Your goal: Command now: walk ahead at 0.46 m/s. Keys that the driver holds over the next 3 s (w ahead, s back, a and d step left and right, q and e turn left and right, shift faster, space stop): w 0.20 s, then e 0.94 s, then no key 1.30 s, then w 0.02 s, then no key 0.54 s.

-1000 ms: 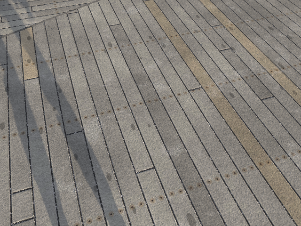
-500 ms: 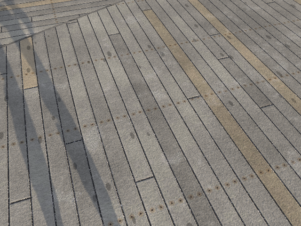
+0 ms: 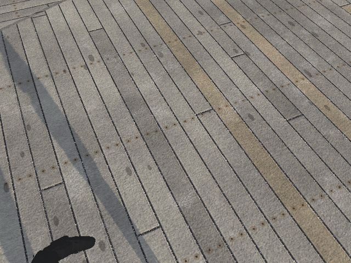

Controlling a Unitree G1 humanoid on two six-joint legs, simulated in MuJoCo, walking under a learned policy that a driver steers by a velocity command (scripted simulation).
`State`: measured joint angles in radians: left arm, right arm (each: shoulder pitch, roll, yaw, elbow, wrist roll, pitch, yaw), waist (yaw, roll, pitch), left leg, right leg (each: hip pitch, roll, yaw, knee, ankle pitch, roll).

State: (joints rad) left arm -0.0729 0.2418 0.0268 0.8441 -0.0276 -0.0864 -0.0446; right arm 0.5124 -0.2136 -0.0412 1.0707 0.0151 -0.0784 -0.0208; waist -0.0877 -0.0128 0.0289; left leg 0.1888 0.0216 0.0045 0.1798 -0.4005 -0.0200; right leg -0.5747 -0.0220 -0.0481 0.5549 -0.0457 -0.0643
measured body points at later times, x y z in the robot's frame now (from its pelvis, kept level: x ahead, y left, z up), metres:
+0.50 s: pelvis +0.24 -0.01 +0.01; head +0.27 -0.01 +0.46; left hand +0.25 +0.27 -0.13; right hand +0.43 -0.27 -0.08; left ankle +0.40 +0.10 -0.71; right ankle +0.17 -0.11 -0.72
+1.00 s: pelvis +0.28 -0.03 +0.01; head +0.30 -0.07 +0.45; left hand +0.51 +0.19 -0.09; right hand +0.30 -0.35 -0.12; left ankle +0.38 +0.09 -0.70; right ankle +0.25 -0.12 -0.73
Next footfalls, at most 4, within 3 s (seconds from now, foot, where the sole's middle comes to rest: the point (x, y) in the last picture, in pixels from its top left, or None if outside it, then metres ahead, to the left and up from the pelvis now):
0.04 right None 0.20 -0.11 -0.76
0.52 left None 0.43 0.09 -0.76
0.96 right None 0.29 -0.14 -0.76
1.42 left None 0.42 0.05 -0.76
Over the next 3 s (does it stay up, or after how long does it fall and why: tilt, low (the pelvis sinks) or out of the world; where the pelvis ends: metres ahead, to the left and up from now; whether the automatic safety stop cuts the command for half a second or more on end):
stays up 0.33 -0.01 0.01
